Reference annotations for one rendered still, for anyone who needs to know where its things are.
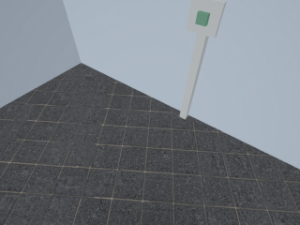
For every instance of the button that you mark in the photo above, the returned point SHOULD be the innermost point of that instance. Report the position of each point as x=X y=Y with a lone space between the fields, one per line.
x=202 y=18

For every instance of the panel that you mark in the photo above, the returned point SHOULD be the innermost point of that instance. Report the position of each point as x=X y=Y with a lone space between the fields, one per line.
x=216 y=9

